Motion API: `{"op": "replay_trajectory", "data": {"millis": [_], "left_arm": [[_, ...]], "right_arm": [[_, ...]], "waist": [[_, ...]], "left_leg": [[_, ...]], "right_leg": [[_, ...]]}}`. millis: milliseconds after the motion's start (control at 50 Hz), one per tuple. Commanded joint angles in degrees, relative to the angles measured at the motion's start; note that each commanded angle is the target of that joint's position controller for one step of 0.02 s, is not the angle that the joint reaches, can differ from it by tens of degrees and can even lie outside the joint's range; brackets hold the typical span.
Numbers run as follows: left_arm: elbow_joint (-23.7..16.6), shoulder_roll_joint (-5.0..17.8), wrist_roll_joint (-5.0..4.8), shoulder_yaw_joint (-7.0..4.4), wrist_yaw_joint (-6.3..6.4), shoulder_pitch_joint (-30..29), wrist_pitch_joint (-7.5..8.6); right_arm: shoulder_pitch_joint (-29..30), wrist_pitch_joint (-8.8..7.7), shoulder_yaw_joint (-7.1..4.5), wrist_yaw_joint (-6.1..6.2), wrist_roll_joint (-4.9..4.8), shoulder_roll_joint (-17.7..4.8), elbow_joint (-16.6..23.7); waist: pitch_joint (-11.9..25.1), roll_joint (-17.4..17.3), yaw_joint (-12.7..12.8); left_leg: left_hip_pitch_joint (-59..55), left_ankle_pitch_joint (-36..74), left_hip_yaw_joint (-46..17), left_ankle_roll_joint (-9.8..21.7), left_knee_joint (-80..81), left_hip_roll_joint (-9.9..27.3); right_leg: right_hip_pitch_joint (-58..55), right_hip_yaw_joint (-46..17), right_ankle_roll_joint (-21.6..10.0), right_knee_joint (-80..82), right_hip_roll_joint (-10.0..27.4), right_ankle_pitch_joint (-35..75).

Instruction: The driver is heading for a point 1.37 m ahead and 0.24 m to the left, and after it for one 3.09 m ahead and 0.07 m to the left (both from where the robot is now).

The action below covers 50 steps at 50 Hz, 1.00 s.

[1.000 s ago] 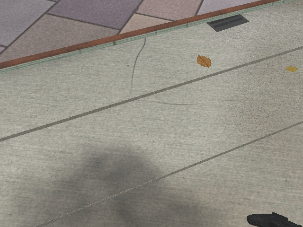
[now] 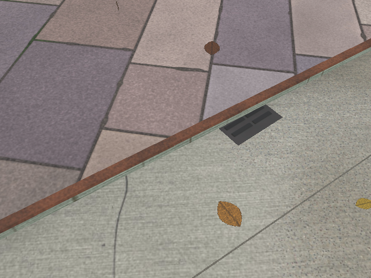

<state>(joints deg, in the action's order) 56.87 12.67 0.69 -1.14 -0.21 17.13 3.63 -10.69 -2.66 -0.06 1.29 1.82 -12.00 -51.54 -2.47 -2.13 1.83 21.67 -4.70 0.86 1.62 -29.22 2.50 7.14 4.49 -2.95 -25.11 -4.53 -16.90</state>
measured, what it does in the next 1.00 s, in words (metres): walks ahead: right foot, then left foot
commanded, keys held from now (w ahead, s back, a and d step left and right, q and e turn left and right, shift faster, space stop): shift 0.02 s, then w+shift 0.98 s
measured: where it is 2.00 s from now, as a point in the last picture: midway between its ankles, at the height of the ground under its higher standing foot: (201, 84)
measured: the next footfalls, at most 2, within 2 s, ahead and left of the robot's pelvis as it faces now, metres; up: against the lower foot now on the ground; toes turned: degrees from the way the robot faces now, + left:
right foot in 0.44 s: +0.18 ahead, -0.12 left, +0.00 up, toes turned -4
left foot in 0.88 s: +0.59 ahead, +0.09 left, +0.02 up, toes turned +5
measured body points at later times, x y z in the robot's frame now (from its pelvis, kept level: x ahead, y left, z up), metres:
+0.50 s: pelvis +0.14 -0.03 +0.01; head +0.15 -0.04 +0.46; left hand +0.24 +0.23 -0.11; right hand +0.21 -0.29 -0.13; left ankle +0.11 +0.10 -0.70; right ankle +0.14 -0.12 -0.73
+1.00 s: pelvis +0.50 +0.01 +0.01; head +0.52 +0.01 +0.46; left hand +0.51 +0.27 -0.13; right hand +0.61 -0.25 -0.12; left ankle +0.55 +0.09 -0.71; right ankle +0.33 -0.12 -0.60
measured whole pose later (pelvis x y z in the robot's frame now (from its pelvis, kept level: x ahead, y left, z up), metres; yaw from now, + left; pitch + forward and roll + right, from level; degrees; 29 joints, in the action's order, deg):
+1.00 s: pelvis +0.50 +0.01 +0.01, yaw +0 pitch +1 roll +2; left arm 54.6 12.9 0.6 -2.8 -1.2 20.4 5.9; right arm -10.6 -3.9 -3.3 -1.2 2.3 -14.8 -50.3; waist -1.6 1.0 0.8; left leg 23.7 -14.0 7.6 4.8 -36.7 -2.6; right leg 17.9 -2.8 -6.3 -72.8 3.1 -14.3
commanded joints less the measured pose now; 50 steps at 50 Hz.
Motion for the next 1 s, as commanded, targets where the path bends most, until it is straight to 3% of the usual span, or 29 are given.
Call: {"op": "replay_trajectory", "data": {"millis": [20,40,60,80,100,120,160,200,300,380,420,440,460,480,500,520,560,660,740,780,840,860,880,900,920,940,960,980,1000], "left_arm": [[0.3,0.2,-0.63,0.09,1.20,11.2,-0.65],[1.4,2.1,-0.46,-0.15,1.54,11.7,-1.79],[-0.5,6.0,0.55,-1.19,1.12,6.2,-2.16],[-2.1,7.5,1.19,-1.88,0.27,0.9,-2.45],[-3.5,7.7,1.10,-2.18,-0.62,-2.1,-2.57],[-4.2,6.7,1.07,-2.13,-1.22,-3.2,-2.39],[-3.2,4.6,1.27,-1.89,-1.64,-2.0,-1.63],[-3.5,4.0,1.35,-1.98,-1.85,-3.0,-1.03],[-6.3,3.8,0.77,-1.81,-1.85,-8.6,-1.00],[-6.8,3.8,0.35,-1.64,-1.28,-6.6,-0.35],[-4.6,4.9,0.51,-2.05,-0.70,1.0,0.57],[-2.1,8.1,0.86,-2.94,-0.07,9.6,1.38],[-1.7,14.8,1.29,-4.53,0.46,13.7,1.68],[-2.5,14.4,1.46,-4.76,0.69,10.3,1.36],[-3.9,11.7,0.96,-4.26,0.45,6.0,1.45],[-4.8,10.1,0.56,-3.94,0.10,3.9,1.89],[-4.9,8.4,0.21,-3.44,0.07,3.5,2.77],[-1.7,6.0,0.21,-2.91,-0.28,10.7,3.70],[-1.6,6.8,0.14,-2.95,-0.03,11.4,3.97],[-0.5,7.9,0.15,-2.95,0.01,12.8,3.81],[0.8,10.7,0.77,-3.18,0.20,13.1,3.38],[0.9,12.2,1.07,-3.59,0.55,11.8,2.86],[-0.2,12.8,0.60,-3.88,0.81,8.2,2.46],[-3.6,5.2,-1.59,-2.18,-0.31,11.7,2.59],[-4.5,5.1,-0.98,-2.41,-0.98,10.2,3.82],[-6.7,6.4,-0.81,-3.01,-0.80,4.5,3.88],[-7.7,6.2,-0.75,-2.72,-0.86,1.4,4.05],[-7.8,5.1,-0.24,-2.49,-1.13,1.1,3.80],[-8.1,3.7,0.79,-2.18,-1.42,2.2,2.88]], "right_arm": [[-8.2,-1.17,-1.99,0.67,-0.24,-9.8,-0.4],[-10.3,-0.18,-2.58,0.29,-1.04,-10.0,-1.1],[-12.7,0.59,-3.64,-0.34,-1.07,-11.8,-1.8],[-11.2,1.20,-3.50,-0.67,-0.72,-10.9,-1.5],[-8.8,1.47,-3.44,-0.64,-0.59,-10.3,-1.0],[-7.1,1.29,-3.52,-0.52,-0.94,-9.5,-0.9],[-6.3,0.17,-3.70,-0.56,-1.49,-8.3,-1.1],[-7.2,-0.80,-4.12,-0.46,-1.80,-8.7,-1.7],[-8.2,-1.35,-5.15,-0.80,-1.84,-10.1,-1.9],[-5.5,-1.34,-6.03,-1.49,-2.12,-11.5,-0.9],[-1.9,-1.33,-5.87,-1.61,-2.08,-10.3,0.7],[2.6,-1.58,-4.75,-1.77,-1.32,-6.4,3.0],[6.9,-2.25,-2.95,-2.32,-1.35,-0.5,6.9],[6.7,-2.41,-3.57,-2.53,-0.18,-3.9,7.5],[5.8,-2.44,-4.15,-3.08,-0.06,-6.0,6.7],[4.0,-2.58,-4.37,-3.62,-0.04,-6.8,6.0],[3.2,-1.90,-4.55,-4.44,0.84,-7.1,5.3],[13.0,-0.04,-3.62,-5.06,0.87,-5.0,9.3],[20.4,0.38,-2.16,-5.51,0.09,-4.2,13.1],[21.5,0.51,-1.85,-5.30,-0.02,-4.3,14.1],[13.5,0.44,-2.42,-3.48,0.05,-6.1,13.0],[1.5,0.13,-3.43,-2.65,-0.22,-8.2,9.8],[-12.7,-0.35,-4.89,-1.84,0.30,-11.3,5.5],[-19.1,-0.72,-7.20,-1.21,2.08,-18.9,3.7],[-18.7,-0.97,-7.29,-2.05,0.86,-18.9,2.6],[-11.2,-1.19,-6.90,-2.37,0.72,-16.8,2.6],[-8.0,-1.68,-5.98,-2.37,0.46,-12.4,2.3],[-5.7,-2.15,-5.30,-2.29,0.35,-9.8,1.8],[-4.4,-2.51,-4.43,-2.15,0.10,-7.3,0.8]], "waist": [[8.3,-9.9,1.3],[10.9,-11.1,-1.3],[7.9,-9.9,-3.7],[5.5,-7.1,-4.1],[1.9,-7.7,-3.0],[0.5,-7.2,-1.7],[2.7,-3.7,-0.5],[4.2,-3.1,-0.6],[2.3,-4.6,-2.1],[0.8,-3.0,-0.6],[1.4,0.9,3.2],[2.3,8.4,7.1],[2.6,21.7,8.7],[-0.1,13.6,5.5],[0.0,7.4,2.8],[1.8,6.1,1.1],[2.3,6.5,-0.2],[-3.4,5.6,1.5],[-6.7,6.0,1.8],[-6.8,6.7,1.6],[1.0,11.6,-3.7],[6.7,13.2,-9.5],[12.7,11.6,-16.6],[22.4,-4.1,-14.2],[26.1,-10.2,-11.4],[15.2,-5.9,-8.6],[7.7,0.9,-6.9],[4.3,3.4,-4.4],[2.1,2.0,-1.2]], "left_leg": [[-18.5,42.7,-15.8,8.9,6.0,16.8],[-20.4,21.0,-20.8,13.5,9.3,17.1],[-20.5,-8.9,-25.5,14.1,15.2,16.3],[-18.0,-34.8,-27.9,13.0,20.6,15.2],[-13.5,-40.8,-27.5,11.7,24.3,14.6],[-10.3,-38.6,-25.4,10.3,26.4,13.7],[-9.4,-29.8,-20.0,8.7,26.8,11.0],[-11.4,-27.6,-17.3,8.7,26.5,10.2],[-10.2,-27.9,-14.6,9.7,26.6,10.3],[-3.6,-27.5,-12.1,9.8,23.8,10.1],[5.5,-29.2,-8.7,8.1,15.8,6.8],[15.5,-25.6,-3.7,6.1,1.7,2.5],[28.8,-22.2,3.2,3.1,-16.8,-4.4],[34.3,-17.1,-2.7,4.0,-25.3,-2.2],[34.6,-11.8,-5.0,3.8,-29.1,0.3],[32.1,-8.7,-4.9,3.0,-29.6,1.2],[28.9,-5.9,-2.7,1.1,-30.4,2.5],[33.6,0.8,0.9,-0.8,-30.4,3.7],[24.2,3.1,4.9,0.4,-17.1,3.0],[20.6,0.3,7.7,3.1,-14.8,1.4],[5.0,-10.1,11.3,7.5,-13.3,-5.8],[-6.8,-12.4,10.0,8.9,-12.0,-7.7],[-24.0,-12.0,4.7,10.4,-7.8,-5.2],[-42.9,-37.3,-20.6,14.1,-1.0,11.0],[-43.8,-51.5,-48.3,14.4,13.9,18.0],[-36.6,-47.2,-44.6,12.7,16.1,16.3],[-27.0,-35.9,-34.6,12.4,15.5,15.8],[-19.0,-28.4,-27.9,11.2,16.8,13.6],[-12.2,-24.9,-22.2,9.7,18.0,11.1]], "right_leg": [[7.0,-2.7,0.2,-11.2,2.9,-7.9],[11.0,-2.7,-0.3,-15.9,1.5,-17.0],[18.1,-2.8,-0.9,-22.1,1.0,-19.8],[21.6,-4.5,-1.5,-26.0,3.0,-17.3],[23.0,-4.7,-1.6,-26.7,4.5,-14.2],[21.7,-4.9,-1.4,-25.9,5.8,-10.3],[17.8,-3.8,-0.8,-24.7,5.9,-4.4],[18.3,-3.2,-0.3,-23.0,6.5,-2.2],[18.0,-1.2,1.6,-12.8,7.0,0.2],[7.9,1.9,0.8,-1.7,6.2,3.2],[-5.0,2.3,-0.2,2.8,5.6,2.6],[-14.9,-7.4,-2.2,7.9,11.8,-6.5],[-20.5,-30.3,-5.7,19.1,25.0,-26.9],[-16.6,-39.5,-9.4,19.5,29.6,-30.9],[-15.1,-35.0,-8.6,17.6,26.7,-27.0],[-13.7,-29.9,-7.3,17.6,23.7,-22.0],[-10.8,-23.2,-6.4,20.4,20.3,-16.3],[-8.7,-14.5,-8.0,23.5,16.7,-3.3],[-4.9,-8.5,-7.5,28.8,16.2,9.6],[-9.0,-5.6,-7.6,28.8,17.6,23.7],[-14.1,0.0,-6.1,10.8,18.7,72.3],[-12.1,0.6,-5.4,-2.3,19.2,78.7],[-2.1,0.8,-4.1,-19.7,16.9,68.3],[19.0,0.6,-2.3,-44.2,9.1,33.4],[29.1,-8.8,-3.7,-55.6,1.4,-5.3],[36.2,-12.3,-5.2,-60.4,5.1,-0.8],[36.6,-10.0,-5.0,-58.7,8.2,3.6],[33.5,-9.7,-4.6,-54.1,10.3,4.8],[30.0,-10.1,-3.7,-51.0,11.5,5.1]]}}
Keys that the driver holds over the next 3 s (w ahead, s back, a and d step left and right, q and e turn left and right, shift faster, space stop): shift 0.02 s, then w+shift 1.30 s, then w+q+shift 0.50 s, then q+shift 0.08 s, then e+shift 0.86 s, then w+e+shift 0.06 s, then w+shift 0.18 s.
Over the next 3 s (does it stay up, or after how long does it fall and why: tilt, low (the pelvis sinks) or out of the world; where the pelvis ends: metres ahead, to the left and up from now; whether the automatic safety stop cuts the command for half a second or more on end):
stays up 1.78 0.24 0.08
